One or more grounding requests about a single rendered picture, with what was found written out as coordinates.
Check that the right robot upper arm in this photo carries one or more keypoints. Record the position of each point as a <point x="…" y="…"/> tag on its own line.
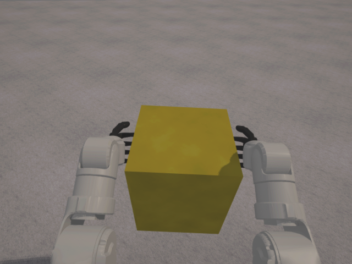
<point x="283" y="247"/>

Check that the left robot hand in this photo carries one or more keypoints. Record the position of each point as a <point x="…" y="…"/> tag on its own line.
<point x="117" y="129"/>

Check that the left robot upper arm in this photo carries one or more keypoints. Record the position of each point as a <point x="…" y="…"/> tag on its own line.
<point x="86" y="244"/>

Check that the left robot forearm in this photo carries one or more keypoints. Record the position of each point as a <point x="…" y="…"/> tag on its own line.
<point x="96" y="173"/>

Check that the right robot forearm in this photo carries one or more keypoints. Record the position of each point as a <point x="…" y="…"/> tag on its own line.
<point x="276" y="196"/>

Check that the carton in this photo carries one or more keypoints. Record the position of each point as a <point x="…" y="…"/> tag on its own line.
<point x="183" y="169"/>

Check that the right robot hand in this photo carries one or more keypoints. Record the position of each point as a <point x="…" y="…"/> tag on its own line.
<point x="248" y="134"/>

